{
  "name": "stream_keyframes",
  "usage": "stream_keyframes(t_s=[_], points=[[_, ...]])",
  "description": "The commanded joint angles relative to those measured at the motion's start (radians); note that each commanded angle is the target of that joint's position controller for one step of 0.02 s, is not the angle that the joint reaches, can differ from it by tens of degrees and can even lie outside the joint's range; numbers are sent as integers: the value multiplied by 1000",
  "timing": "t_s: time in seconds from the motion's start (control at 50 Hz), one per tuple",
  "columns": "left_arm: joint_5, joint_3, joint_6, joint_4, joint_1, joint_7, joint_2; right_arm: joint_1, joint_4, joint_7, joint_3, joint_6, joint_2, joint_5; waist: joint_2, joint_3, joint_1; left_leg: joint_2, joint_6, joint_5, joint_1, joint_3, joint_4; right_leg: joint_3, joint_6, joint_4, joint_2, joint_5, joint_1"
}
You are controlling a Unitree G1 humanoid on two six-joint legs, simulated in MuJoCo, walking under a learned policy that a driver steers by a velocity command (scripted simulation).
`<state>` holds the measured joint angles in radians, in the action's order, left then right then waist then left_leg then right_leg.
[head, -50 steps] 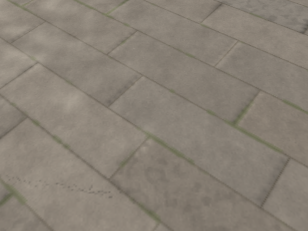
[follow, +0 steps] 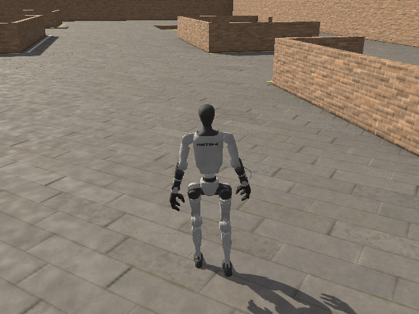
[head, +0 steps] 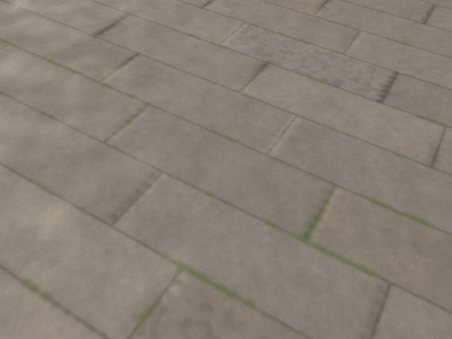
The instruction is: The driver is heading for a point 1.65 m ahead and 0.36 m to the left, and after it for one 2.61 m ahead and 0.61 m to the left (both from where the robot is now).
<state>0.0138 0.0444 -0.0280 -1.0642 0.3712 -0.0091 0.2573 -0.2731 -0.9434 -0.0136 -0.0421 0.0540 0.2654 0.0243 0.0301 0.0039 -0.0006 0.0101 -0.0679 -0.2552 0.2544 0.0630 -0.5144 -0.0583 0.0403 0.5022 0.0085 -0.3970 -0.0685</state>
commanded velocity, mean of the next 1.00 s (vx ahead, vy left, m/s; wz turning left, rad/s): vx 0.41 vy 0.00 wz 0.13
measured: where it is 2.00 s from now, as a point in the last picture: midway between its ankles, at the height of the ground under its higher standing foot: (209, 264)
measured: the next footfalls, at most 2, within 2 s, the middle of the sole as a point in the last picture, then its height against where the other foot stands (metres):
right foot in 0.46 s outside the picture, level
left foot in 0.98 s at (200, 304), level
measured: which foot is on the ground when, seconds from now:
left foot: down 0.00-0.48, up 0.50-0.96, down 0.98-1.00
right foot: up 0.00-0.44, down 0.46-0.98, up 1.00-1.00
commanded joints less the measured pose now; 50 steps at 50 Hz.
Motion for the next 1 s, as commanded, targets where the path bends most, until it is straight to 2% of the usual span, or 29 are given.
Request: stream_keyframes(t_s=[0.02, 0.04, 0.06, 0.08, 0.12, 0.18, 0.26, 0.34, 0.38, 0.4, 0.42, 0.44, 0.46, 0.48, 0.5, 0.52, 0.54, 0.56, 0.58, 0.62, 0.7, 0.72, 0.8, 0.84, 0.88, 0.94, 0.96, 0.98, 1.0], points=[[18, 8, -33, 131, -144, 14, 80, -360, -82, 11, -51, 7, 205, -1, -298, 43, 126, -401, -159, -502, -389, -748, 419, 40, 63, 499, 58, -158, -621], [22, 13, -32, 131, -161, 21, 94, -236, -45, 8, -37, 5, 153, 1, -151, 125, 60, -381, -160, -507, -296, -662, 404, -3, 81, 585, -16, -75, -646], [16, 8, -36, 119, -158, 33, 74, -151, -16, 4, -28, 13, 116, 0, -89, 144, 29, -332, -141, -402, -234, -559, 405, -6, 82, 585, -52, 25, -624], [12, 5, -40, 110, -147, 40, 57, -116, -5, 5, -22, 21, 102, -2, -81, 131, 7, -287, -118, -272, -220, -464, 417, 6, 72, 560, -76, 93, -593], [26, 4, -32, 101, -143, 48, 52, -138, -22, 11, -10, 36, 72, -5, -95, 92, 2, -230, -98, -11, -243, -326, 410, 43, 45, 544, -84, 174, -566], [24, 2, -19, 125, -209, 50, 41, -226, -66, 14, -2, 45, 61, -12, -100, 82, 13, -214, -110, 278, -297, -227, 385, 87, 12, 518, -84, 216, -630], [19, -13, -14, 197, -382, 50, 15, -255, -87, 18, 8, 42, 46, -10, -106, 123, 40, -185, -118, 425, -267, -150, 390, 137, -17, 331, -67, 288, -643], [8, -22, -17, 243, -465, 48, 9, -265, -106, 23, 6, 45, 59, -7, -125, 138, 49, -198, -116, 528, -262, -117, 389, 170, 12, 131, -34, 349, -526], [7, -15, -21, 249, -442, 40, 27, -244, -111, 26, 4, 46, 67, -7, -120, 127, 23, -221, -107, 661, -300, -107, 349, 169, 47, 86, -18, 337, -461], [8, -8, -25, 239, -395, 34, 40, -222, -110, 27, 2, 46, 75, -7, -121, 100, -4, -224, -95, 804, -323, -94, 286, 172, 67, 73, 4, 309, -399], [8, 3, -30, 212, -303, 26, 58, -205, -109, 30, -2, 44, 87, -4, -125, 48, -44, -221, -82, 935, -345, -81, 176, 172, 86, 63, 30, 273, -307], [9, 16, -38, 162, -152, 18, 76, -188, -107, 30, -5, 37, 93, -4, -111, -31, -104, -201, -67, 973, -335, -62, 2, 180, 106, 13, 58, 277, -153], [22, 34, -46, 115, 3, 7, 112, -188, -100, 28, -2, 34, 86, -8, -85, -113, -161, -165, -53, 799, -204, -42, -220, 116, 133, -18, -3, 256, 68], [48, 59, -48, 102, 131, -3, 210, -249, -70, 19, 16, 32, 6, -25, 76, -246, -153, -69, -27, 324, 52, 7, -576, -254, 207, -50, -286, 76, 317], [24, 64, -33, 102, 100, 10, 215, -307, -80, 11, 5, 31, 0, -35, 186, -317, -106, 87, -17, -260, 284, -76, -843, -694, 312, -236, -427, -10, 393], [-2, 57, -30, 123, -36, 16, 172, -210, -58, 16, -10, 26, 62, -15, 61, -148, -61, 2, -35, -172, 372, -135, -870, -571, 277, -267, -379, -98, 251], [-8, 38, -37, 140, -118, 19, 99, -127, -36, 10, -10, 32, 58, -9, 5, -35, -46, -40, -38, -83, 368, -126, -817, -425, 254, -300, -343, -53, 96], [-2, 27, -46, 135, -148, 20, 58, -103, -33, 7, -9, 33, 34, -10, -21, 27, -13, -74, -38, -41, 323, -121, -748, -323, 220, -335, -296, 53, -18], [-1, 17, -56, 118, -140, 15, 33, -102, -31, 3, -10, 22, 24, 5, -10, 45, 15, -96, -30, -26, 270, -125, -693, -245, 193, -348, -256, 149, -91], [4, 11, -76, 93, -98, 10, 19, -139, -49, -8, -4, -4, -13, 10, 0, 37, 39, -97, -14, -14, 213, -119, -656, -139, 173, -367, -231, 267, -138], [4, 16, -93, 70, -20, 6, 55, -6, -3, -18, -10, -29, -1, 5, 3, 86, 28, -111, 6, 112, 359, -114, -561, -8, 142, -419, -212, 325, -105], [4, 13, -92, 67, -3, 5, 51, 36, 12, -20, -11, -29, 1, 2, 2, 95, 18, -109, 10, 150, 393, -111, -524, 20, 129, -422, -205, 355, -86], [-5, -2, -90, 66, 10, -8, 34, 145, 53, -20, 7, -16, -37, -4, 17, 96, 8, -64, 21, 278, 311, 0, -268, 196, 73, -320, -159, 863, -73], [-7, -5, -84, 55, 53, -20, 41, 200, 73, -20, 17, -15, -48, -2, 33, 76, -21, -39, 15, 315, 281, 51, -179, 225, 63, -272, -165, 940, -13], [-2, -2, -72, 49, 70, -33, 52, 193, 79, -17, 17, -15, -37, 4, 53, 56, -23, -11, 0, 275, 257, 72, -129, 237, 58, -195, -182, 1020, 60], [-1, 14, -53, 64, 32, -53, 84, 36, 45, -9, -4, -7, 14, 17, 85, -19, 41, 54, -54, 139, 118, 82, -79, 240, 55, 54, -211, 1186, 107], [-2, 18, -46, 74, 15, -52, 91, -49, 24, -6, -17, 4, 36, 23, 72, -62, 78, 63, -79, 176, 28, 62, 2, 242, 52, 214, -209, 1093, 91], [-11, 25, -44, 92, -10, -46, 104, -129, 12, 0, -34, 17, 78, 31, 7, -110, 135, 1, -123, 429, -113, -21, 106, 262, 22, 465, -165, 829, -11], [-11, 7, -44, 138, 80, -36, 0, -108, 27, 9, -64, 14, 194, 24, -227, -214, 44, -303, -256, 1162, -406, -336, -65, 261, -20, 796, -16, -149, -328]])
